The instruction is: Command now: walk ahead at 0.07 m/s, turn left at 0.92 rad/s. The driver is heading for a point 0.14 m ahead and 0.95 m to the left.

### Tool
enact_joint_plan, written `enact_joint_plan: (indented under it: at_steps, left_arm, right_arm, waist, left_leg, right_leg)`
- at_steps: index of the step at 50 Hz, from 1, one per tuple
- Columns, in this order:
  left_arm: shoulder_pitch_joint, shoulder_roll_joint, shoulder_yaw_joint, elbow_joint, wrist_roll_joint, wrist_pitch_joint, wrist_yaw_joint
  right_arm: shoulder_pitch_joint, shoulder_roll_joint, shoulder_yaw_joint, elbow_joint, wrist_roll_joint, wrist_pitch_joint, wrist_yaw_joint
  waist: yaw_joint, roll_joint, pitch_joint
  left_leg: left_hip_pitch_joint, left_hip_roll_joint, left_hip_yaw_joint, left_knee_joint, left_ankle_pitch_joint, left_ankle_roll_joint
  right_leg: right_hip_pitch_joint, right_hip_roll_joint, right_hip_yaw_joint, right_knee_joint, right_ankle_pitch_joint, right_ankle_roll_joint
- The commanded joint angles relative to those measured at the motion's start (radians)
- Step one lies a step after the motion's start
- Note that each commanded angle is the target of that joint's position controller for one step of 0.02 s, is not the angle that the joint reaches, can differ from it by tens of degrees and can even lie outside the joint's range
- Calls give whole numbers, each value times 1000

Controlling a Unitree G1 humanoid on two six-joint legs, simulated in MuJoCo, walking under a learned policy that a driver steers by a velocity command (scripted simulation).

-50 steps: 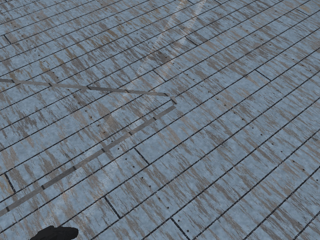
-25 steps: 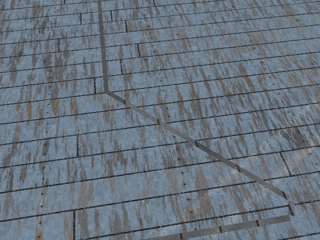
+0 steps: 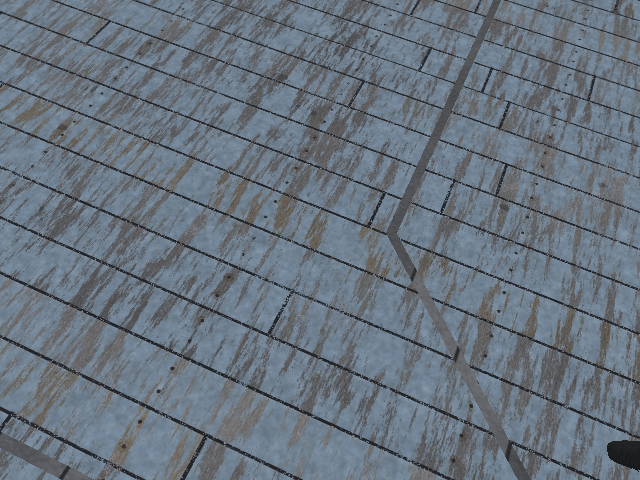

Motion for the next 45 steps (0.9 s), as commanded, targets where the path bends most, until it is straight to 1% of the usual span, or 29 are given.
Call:
enact_joint_plan:
  at_steps: [1,3,5,6,7,8,9,10,11,12,13,15,16,17,19,21,22,23,24,25,26,27,28,29,30,32,34,38,45]
  left_arm:
    - [-93,153,44,-80,-12,-7,-3]
    - [-82,168,47,-63,-25,-1,-11]
    - [-74,169,45,-46,-40,2,-16]
    - [-49,146,37,-33,-46,4,-18]
    - [8,111,26,-8,-41,6,-24]
    - [50,55,3,-37,7,9,-40]
    - [-38,112,24,-67,-8,4,-26]
    - [-60,148,35,-62,-30,9,-16]
    - [-22,142,37,-42,-30,17,-7]
    - [8,136,39,-11,-18,25,3]
    - [37,132,39,0,-10,31,6]
    - [56,117,35,3,-19,32,4]
    - [52,103,29,0,-23,33,4]
    - [41,81,18,-5,-23,33,2]
    - [8,48,-2,-17,-19,32,-7]
    - [5,58,-5,-19,-22,30,-17]
    - [17,63,-5,-13,-25,29,-22]
    - [43,57,-7,1,-25,28,-26]
    - [80,43,-13,19,-18,25,-31]
    - [95,67,-14,24,4,21,-33]
    - [93,151,0,13,17,19,-31]
    - [41,117,-6,23,14,11,-38]
    - [-9,57,-23,7,10,1,-43]
    - [-8,52,-26,15,9,-7,-43]
    - [1,65,-25,18,6,-16,-43]
    - [28,62,-27,34,0,-27,-38]
    - [42,50,-32,42,-2,-25,-33]
    - [50,47,-35,56,-5,-20,-29]
    - [60,44,-38,100,-9,-18,-32]
  right_arm:
    - [109,-44,-4,-25,-1,1,10]
    - [87,-62,-10,-25,-7,8,20]
    - [104,-66,-17,-12,-17,12,28]
    - [134,-75,-25,5,-20,12,29]
    - [178,-99,-34,17,-21,11,24]
    - [182,-210,-50,-5,-32,7,7]
    - [160,-227,-52,-26,-71,-5,5]
    - [104,-189,-39,-24,-74,-20,5]
    - [40,-149,-27,-19,-57,-30,4]
    - [5,-109,-14,-20,-44,-35,1]
    - [-22,-92,-5,-17,-41,-36,-2]
    - [-26,-48,14,-10,-50,-40,-7]
    - [-23,-35,19,-4,-49,-41,-9]
    - [-22,-29,20,4,-46,-41,-11]
    - [0,-35,16,19,-44,-38,-12]
    - [34,-46,12,40,-45,-34,-8]
    - [39,-41,14,50,-42,-33,-5]
    - [28,-30,19,57,-35,-33,-4]
    - [27,-11,26,68,-26,-34,-4]
    - [69,12,32,84,-27,-42,-4]
    - [127,16,28,93,-43,-53,1]
    - [109,10,21,96,-45,-55,-1]
    - [55,-16,16,101,-53,-52,-2]
    - [23,-16,11,103,-49,-47,-3]
    - [18,-5,11,110,-46,-38,-6]
    - [35,8,10,126,-44,-31,-5]
    - [49,17,9,149,-40,-34,-3]
    - [66,17,4,192,-39,-39,-7]
    - [87,6,-2,266,-35,-40,-18]
  waist:
    - [-43,-93,-293]
    - [-37,-114,-275]
    - [-56,-108,-258]
    - [-62,-88,-255]
    - [-68,-11,-237]
    - [-20,317,-242]
    - [-90,286,-272]
    - [-69,196,-216]
    - [-29,175,-194]
    - [-19,149,-203]
    - [-2,156,-204]
    - [9,154,-223]
    - [7,151,-223]
    - [3,151,-218]
    - [-24,166,-220]
    - [-42,182,-220]
    - [-40,182,-213]
    - [-20,170,-205]
    - [9,152,-194]
    - [-2,100,-197]
    - [-58,-66,-211]
    - [-71,-173,-192]
    - [-56,-130,-152]
    - [-40,-98,-148]
    - [-31,-81,-144]
    - [-28,-54,-141]
    - [-21,-24,-142]
    - [-14,21,-145]
    - [-16,37,-143]
  left_leg:
    - [210,36,17,-177,97,25]
    - [286,11,43,-289,112,48]
    - [385,-25,82,-469,167,85]
    - [476,-48,89,-551,187,113]
    - [587,-14,10,-659,236,158]
    - [698,290,-380,-735,482,288]
    - [520,362,-468,-803,423,433]
    - [453,290,-376,-816,334,391]
    - [422,228,-300,-807,282,328]
    - [418,187,-251,-793,277,287]
    - [378,163,-207,-785,330,280]
    - [354,141,-172,-774,393,286]
    - [369,137,-168,-768,404,287]
    - [386,131,-165,-758,399,282]
    - [402,143,-185,-740,398,291]
    - [403,163,-223,-727,401,308]
    - [398,163,-238,-721,399,308]
    - [380,149,-237,-704,387,294]
    - [343,122,-224,-689,356,262]
    - [299,75,-203,-661,280,202]
    - [260,-12,-120,-577,168,143]
    - [349,-46,-52,-607,117,93]
    - [412,-36,-59,-614,169,76]
    - [426,-40,-57,-606,209,83]
    - [433,-37,-65,-606,237,95]
    - [440,-27,-80,-625,266,106]
    - [436,-25,-81,-633,282,109]
    - [442,-20,-84,-642,318,102]
    - [477,-11,-87,-650,375,98]
  right_leg:
    - [127,-284,160,-124,203,-215]
    - [100,-283,134,-125,62,-201]
    - [76,-279,105,-79,-56,-165]
    - [28,-260,81,-21,-118,-127]
    - [-78,-216,25,93,-247,-55]
    - [-301,-79,-98,461,-584,57]
    - [-343,-36,55,651,-609,63]
    - [-326,-54,83,723,-518,55]
    - [-322,-59,83,725,-436,52]
    - [-299,-64,81,742,-378,66]
    - [-252,-56,69,774,-329,81]
    - [-185,-45,64,788,-285,94]
    - [-175,-51,71,733,-279,94]
    - [-161,-61,77,636,-276,90]
    - [-89,-67,76,476,-315,81]
    - [-14,-56,63,371,-373,71]
    - [23,-49,57,305,-362,64]
    - [82,-42,48,195,-297,53]
    - [173,-34,39,33,-163,37]
    - [253,-79,102,-13,-32,15]
    - [285,-191,195,30,152,-31]
    - [112,-227,246,-21,-34,-107]
    - [50,-185,227,-48,-164,-94]
    - [42,-153,190,-43,-216,-60]
    - [46,-133,167,-35,-218,-38]
    - [57,-120,148,-28,-220,-24]
    - [78,-109,134,-16,-208,-23]
    - [100,-97,121,-6,-183,-27]
    - [116,-82,105,-9,-132,-27]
